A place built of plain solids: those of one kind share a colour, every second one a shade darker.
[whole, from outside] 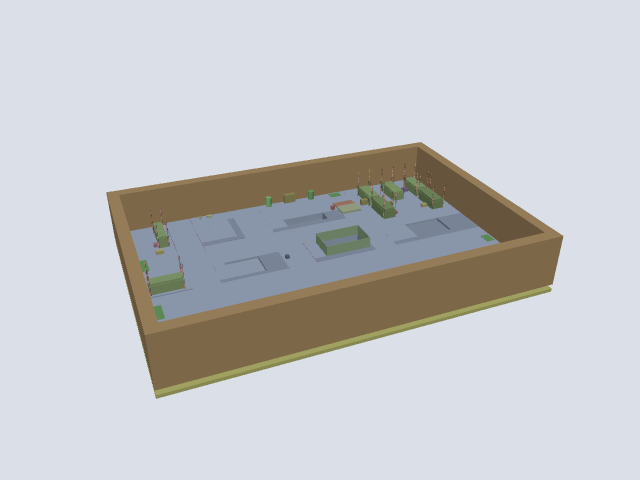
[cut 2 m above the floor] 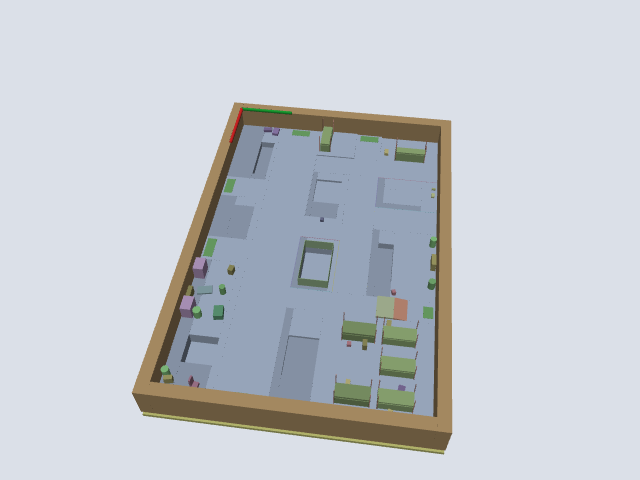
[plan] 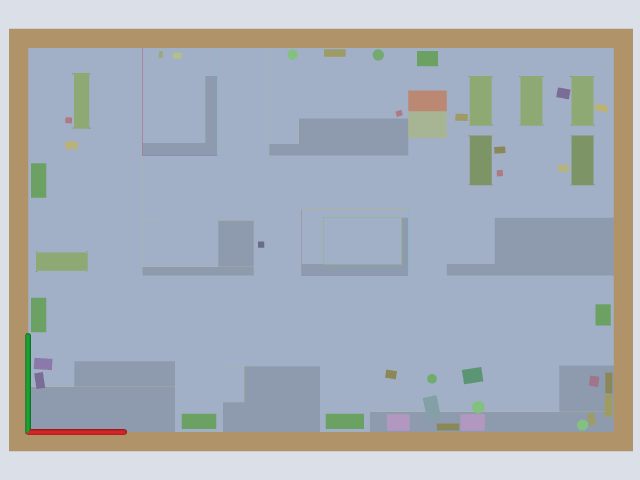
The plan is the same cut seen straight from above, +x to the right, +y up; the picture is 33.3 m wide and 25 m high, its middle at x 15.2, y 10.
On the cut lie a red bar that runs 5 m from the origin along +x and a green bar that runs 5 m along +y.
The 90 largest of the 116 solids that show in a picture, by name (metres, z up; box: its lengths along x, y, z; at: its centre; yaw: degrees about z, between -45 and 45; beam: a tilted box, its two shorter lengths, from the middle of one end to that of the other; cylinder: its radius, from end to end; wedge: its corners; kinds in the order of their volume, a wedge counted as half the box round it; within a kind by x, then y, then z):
{
 "floor_1": {"box": [2.4, 1.33, 1.32], "at": [1.2, 3.02, -0.66]},
 "floor_2": {"box": [3.65, 3.7, 1.1], "at": [1.82, 10.0, -0.45]},
 "floor_3": {"box": [3.65, 2.5, 1.0], "at": [1.82, 13.1, -0.5]},
 "floor_4": {"box": [3.65, 5.65, 0.84], "at": [1.82, 17.18, -0.58]},
 "floor_5": {"box": [7.65, 2.35, 1.32], "at": [3.83, 1.18, -0.66]},
 "floor_6": {"box": [7.65, 0.37, 1.32], "at": [3.83, 3.87, -0.66]},
 "floor_7": {"box": [4.57, 1.33, 0.68], "at": [4.68, 3.02, -0.98]},
 "floor_8": {"box": [2.3, 11.85, 1.0], "at": [4.8, 14.07, -0.5]},
 "floor_9": {"box": [1.0, 2.41, 1.32], "at": [6.45, 9.8, -0.66]},
 "floor_10": {"box": [1.4, 3.49, 1.32], "at": [6.65, 16.8, -0.66]},
 "floor_11": {"box": [0.68, 1.33, 1.32], "at": [7.31, 3.02, -0.66]},
 "floor_12": {"box": [3.9, 0.65, 1.32], "at": [7.9, 14.72, -0.66]},
 "floor_13": {"box": [3.9, 1.46, 1.32], "at": [7.9, 19.27, -0.66]},
 "floor_14": {"box": [1.87, 3.49, 1.32], "at": [8.29, 16.8, -0.66]},
 "floor_15": {"box": [2.95, 2.41, 1.11], "at": [8.43, 9.8, -0.77]},
 "floor_16": {"box": [5.8, 0.45, 1.32], "at": [8.85, 8.38, -0.66]},
 "floor_17": {"box": [5.8, 0.59, 1.32], "at": [8.85, 11.3, -0.66]},
 "floor_18": {"box": [2.5, 4.05, 1.0], "at": [8.9, 2.02, -0.5]},
 "floor_19": {"box": [0.63, 3.49, 1.32], "at": [9.54, 16.8, -0.66]},
 "floor_20": {"box": [1.1, 1.87, 1.32], "at": [10.7, 2.48, -0.66]},
 "floor_21": {"box": [1.85, 2.41, 1.32], "at": [10.82, 9.8, -0.66]},
 "floor_22": {"box": [2.7, 5.6, 1.0], "at": [11.2, 17.2, -0.5]},
 "floor_23": {"box": [5.05, 1.55, 1.32], "at": [12.68, 0.78, -0.66]},
 "floor_24": {"box": [5.05, 0.63, 1.32], "at": [12.68, 3.73, -0.66]},
 "floor_25": {"box": [13.85, 2.8, 1.0], "at": [12.88, 13.0, -0.5]},
 "floor_26": {"box": [3.49, 1.87, 1.32], "at": [12.99, 2.48, -0.66]},
 "floor_27": {"box": [2.5, 3.45, 1.0], "at": [13.0, 9.88, -0.5]},
 "floor_28": {"box": [1.55, 1.33, 1.32], "at": [13.32, 15.66, -0.66]},
 "floor_29": {"box": [1.15, 2.41, 1.32], "at": [14.82, 9.96, -0.66]},
 "floor_30": {"box": [0.46, 1.87, 1.32], "at": [14.97, 2.48, -0.66]},
 "floor_31": {"box": [30.5, 4.1, 1.0], "at": [15.25, 6.1, -0.5]},
 "floor_32": {"box": [4.03, 1.33, 0.67], "at": [16.11, 15.66, -0.98]},
 "floor_33": {"box": [7.25, 0.6, 1.32], "at": [16.18, 14.7, -0.66]},
 "floor_34": {"box": [7.25, 3.67, 1.32], "at": [16.18, 18.16, -0.66]},
 "floor_35": {"box": [2.6, 4.05, 1.0], "at": [16.5, 2.02, -0.5]},
 "floor_36": {"box": [5.55, 0.6, 1.32], "at": [17.02, 8.45, -0.66]},
 "floor_37": {"box": [5.55, 0.44, 1.32], "at": [17.02, 11.38, -0.66]},
 "floor_38": {"box": [4.03, 2.41, 0.62], "at": [17.41, 9.96, -1.01]},
 "floor_39": {"box": [1.67, 1.33, 1.32], "at": [18.96, 15.66, -0.66]},
 "floor_40": {"box": [0.37, 2.41, 1.32], "at": [19.61, 9.96, -0.66]},
 "floor_41": {"box": [2.0, 11.85, 1.0], "at": [20.8, 14.07, -0.5]},
 "floor_42": {"box": [7.45, 2.41, 1.32], "at": [21.52, 2.25, -0.66]},
 "floor_43": {"box": [2.5, 2.41, 1.32], "at": [23.05, 9.96, -0.66]},
 "floor_44": {"box": [12.7, 1.05, 1.32], "at": [24.15, 0.53, -0.66]},
 "floor_45": {"box": [12.7, 0.59, 1.32], "at": [24.15, 3.75, -0.66]},
 "floor_46": {"box": [3.49, 2.41, 1.11], "at": [26.05, 9.96, -0.77]},
 "floor_47": {"box": [8.7, 0.6, 1.32], "at": [26.15, 8.45, -0.66]},
 "floor_48": {"box": [8.7, 8.84, 1.32], "at": [26.15, 15.58, -0.66]},
 "floor_49": {"box": [2.41, 2.41, 0.25], "at": [26.45, 2.25, -1.2]},
 "floor_50": {"box": [2.84, 2.41, 1.32], "at": [29.08, 2.25, -0.66]},
 "floor_51": {"box": [2.71, 2.41, 1.32], "at": [29.14, 9.96, -0.66]},
 "wall_1": {"box": [1.0, 20.0, 4.6], "at": [-0.5, 10.0, 1.3]},
 "wall_2": {"box": [32.5, 1.0, 4.6], "at": [15.25, -0.5, 1.3]},
 "wall_3": {"box": [32.5, 1.0, 4.6], "at": [15.25, 20.5, 1.3]},
 "wall_4": {"box": [1.0, 20.0, 4.6], "at": [31.0, 10.0, 1.3]},
 "floor_base_1": {"box": [32.5, 22.0, 0.3], "at": [15.25, 10.0, -1.57]},
 "piece_1": {"box": [2.7, 0.95, 0.82], "at": [1.75, 8.88, 0.51]},
 "piece_2": {"box": [2.62, 0.87, 0.17], "at": [1.75, 8.88, 1.0]},
 "piece_3": {"box": [0.8, 2.9, 0.94], "at": [2.78, 17.25, 0.31]},
 "piece_4": {"box": [0.72, 2.82, 0.14], "at": [2.78, 17.25, 0.85]},
 "piece_5": {"box": [1.15, 2.6, 0.8], "at": [23.57, 14.14, 0.4]},
 "piece_6": {"box": [1.07, 2.52, 0.2], "at": [23.57, 14.14, 0.9]},
 "piece_7": {"box": [1.15, 2.6, 0.8], "at": [23.57, 17.25, 0.4]},
 "piece_8": {"box": [1.07, 2.52, 0.12], "at": [23.57, 17.25, 0.86]},
 "piece_9": {"box": [1.15, 2.6, 0.8], "at": [26.22, 17.25, 0.4]},
 "piece_10": {"box": [1.07, 2.52, 0.14], "at": [26.22, 17.25, 0.87]},
 "piece_11": {"box": [1.15, 2.6, 0.8], "at": [28.87, 14.14, 0.4]},
 "piece_12": {"box": [1.07, 2.52, 0.19], "at": [28.87, 14.14, 0.9]},
 "piece_13": {"box": [1.15, 2.6, 0.8], "at": [28.87, 17.25, 0.4]},
 "piece_14": {"box": [1.07, 2.52, 0.15], "at": [28.87, 17.25, 0.88]},
 "pallet_load_1": {"box": [1.19, 0.85, 1.29], "at": [19.28, 0.49, 0.65]},
 "pallet_load_2": {"box": [1.27, 0.86, 1.21], "at": [23.15, 0.5, 0.6]},
 "crate_stack_1": {"box": [1.13, 0.39, 0.86], "at": [15.98, 19.73, 0.43]},
 "crate_stack_2": {"box": [0.57, 0.43, 0.62], "at": [18.9, 3.0, 0.31], "yaw": -8.3},
 "crate_stack_3": {"box": [1.18, 0.37, 0.86], "at": [21.86, 0.26, 0.43]},
 "crate_stack_4": {"box": [0.36, 0.64, 0.65], "at": [29.34, 0.67, 0.33], "yaw": 11.7},
 "crate_stack_5": {"box": [0.42, 1.15, 0.92], "at": [30.22, 1.37, 0.46]},
 "crate_stack_6": {"box": [0.38, 1.1, 0.89], "at": [30.24, 2.56, 0.45]},
 "barrel_1": {"cylinder": 0.27, "from": [13.77, 19.66, 0.0], "to": [13.77, 19.66, 0.93]},
 "barrel_2": {"cylinder": 0.29, "from": [18.24, 19.64, 0.0], "to": [18.24, 19.64, 0.82]},
 "barrel_3": {"cylinder": 0.25, "from": [21.04, 2.77, 0.0], "to": [21.04, 2.77, 0.86]},
 "barrel_4": {"cylinder": 0.33, "from": [23.45, 1.29, 0.0], "to": [23.45, 1.29, 0.8]},
 "barrel_5": {"cylinder": 0.29, "from": [28.88, 0.36, 0.0], "to": [28.88, 0.36, 0.95]},
 "step_hump_1": {"box": [2.0, 1.4, 0.23], "at": [20.8, 16.01, 0.07]},
 "sack_pile_1": {"box": [1.02, 0.76, 0.56], "at": [23.15, 2.94, 0.28], "yaw": 8.8},
 "rail_1": {"box": [4.11, 0.04, 0.95], "at": [17.41, 8.73, 0.47]},
 "rail_2": {"box": [4.11, 0.04, 0.95], "at": [17.41, 11.18, 0.47]},
 "ramp_hump_ramp_1": {"wedge": [[19.8, 16.71, -0.05], [19.8, 16.71, 0.18], [19.8, 17.79, -0.05], [19.8, 17.79, 0.0], [21.8, 16.71, -0.05], [21.8, 16.71, 0.18], [21.8, 17.79, -0.05], [21.8, 17.79, 0.0]]},
 "pallet_1": {"box": [0.73, 1.22, 0.2], "at": [21.03, 1.25, 0.05], "yaw": 12.0},
 "sack_1": {"box": [0.95, 0.59, 0.27], "at": [0.78, 3.54, 0.14], "yaw": -3.6}
}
